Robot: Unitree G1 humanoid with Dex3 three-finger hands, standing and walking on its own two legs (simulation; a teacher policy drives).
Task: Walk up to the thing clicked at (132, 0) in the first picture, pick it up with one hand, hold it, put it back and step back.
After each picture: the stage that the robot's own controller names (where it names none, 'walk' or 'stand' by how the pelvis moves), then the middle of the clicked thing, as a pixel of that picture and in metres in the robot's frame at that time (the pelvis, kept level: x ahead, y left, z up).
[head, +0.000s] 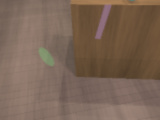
stand; out of the picture +0.98 -0.29 +0.07
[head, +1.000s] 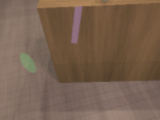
walk; out of the picture +0.90 -0.07 +0.10
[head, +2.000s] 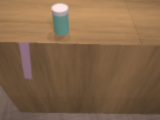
walk; (60, 20) +0.59 +0.17 +0.10
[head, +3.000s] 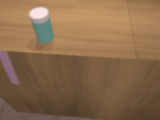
stand; (42, 26) +0.52 +0.19 +0.10
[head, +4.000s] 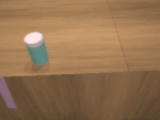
walk; (37, 49) +0.47 +0.20 +0.08
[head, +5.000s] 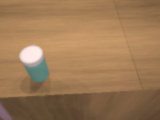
walk; (35, 65) +0.37 +0.18 +0.06
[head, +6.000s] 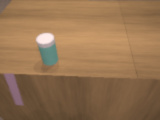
stand; (48, 49) +0.47 +0.18 +0.08
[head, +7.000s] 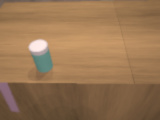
stand; (41, 56) +0.44 +0.19 +0.06
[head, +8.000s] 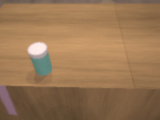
stand; (40, 59) +0.43 +0.19 +0.06
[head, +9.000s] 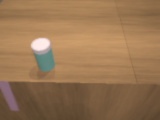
stand; (43, 55) +0.44 +0.18 +0.06
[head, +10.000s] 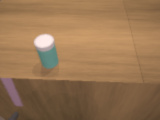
rise first; (47, 52) +0.44 +0.18 +0.07
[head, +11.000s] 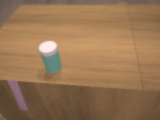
go down; (51, 57) +0.44 +0.18 +0.07
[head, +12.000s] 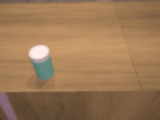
go down; (42, 63) +0.41 +0.16 +0.07
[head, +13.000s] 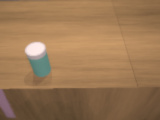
approach; (39, 60) +0.43 +0.16 +0.07
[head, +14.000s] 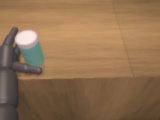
close; (31, 49) +0.44 +0.18 +0.09
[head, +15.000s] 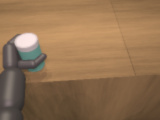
lift; (31, 53) +0.42 +0.17 +0.11
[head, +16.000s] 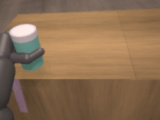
lift; (28, 48) +0.34 +0.18 +0.23
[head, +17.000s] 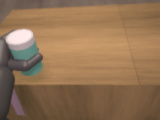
hold; (26, 53) +0.34 +0.18 +0.21
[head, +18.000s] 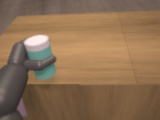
hold; (41, 57) +0.33 +0.16 +0.20
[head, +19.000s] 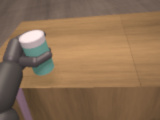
crouch; (38, 53) +0.33 +0.16 +0.23
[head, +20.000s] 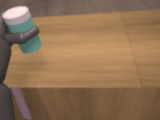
crouch; (24, 31) +0.37 +0.19 +0.27
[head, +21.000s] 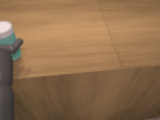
lower; (6, 42) +0.47 +0.24 +0.12
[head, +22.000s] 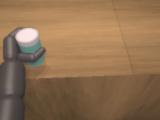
lower; (31, 48) +0.44 +0.17 +0.10
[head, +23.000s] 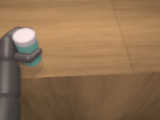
lower; (28, 48) +0.44 +0.18 +0.10
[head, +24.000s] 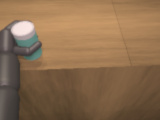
lower; (28, 41) +0.46 +0.16 +0.11
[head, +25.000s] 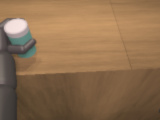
loosen; (21, 39) +0.47 +0.19 +0.11
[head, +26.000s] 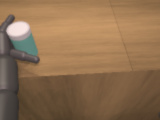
withdraw; (23, 42) +0.46 +0.19 +0.10
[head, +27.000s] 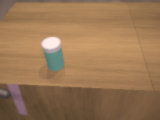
sink last; (53, 54) +0.44 +0.16 +0.09
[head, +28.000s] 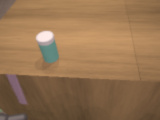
stand; (48, 47) +0.48 +0.19 +0.07
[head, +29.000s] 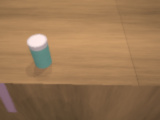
stand; (40, 52) +0.45 +0.18 +0.07
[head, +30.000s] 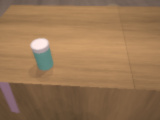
stand; (42, 54) +0.46 +0.19 +0.07
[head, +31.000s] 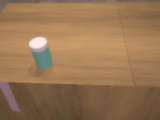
stand; (41, 53) +0.46 +0.20 +0.06
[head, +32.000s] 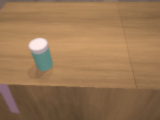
stand; (41, 55) +0.45 +0.19 +0.06
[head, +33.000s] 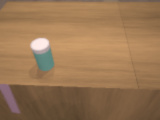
stand; (43, 55) +0.45 +0.18 +0.06
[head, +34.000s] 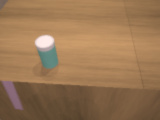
stand; (47, 52) +0.45 +0.17 +0.06
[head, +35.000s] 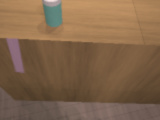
walk; (52, 9) +0.58 +0.14 +0.08
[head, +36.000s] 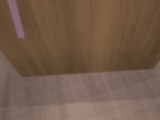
walk; out of the picture +0.89 +0.26 +0.10
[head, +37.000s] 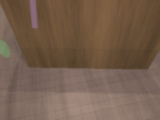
stand; out of the picture +1.10 +0.22 +0.08
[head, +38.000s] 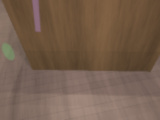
stand; out of the picture +1.11 +0.20 +0.07
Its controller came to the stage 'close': yes
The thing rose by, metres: 0.25
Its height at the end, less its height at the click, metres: +0.00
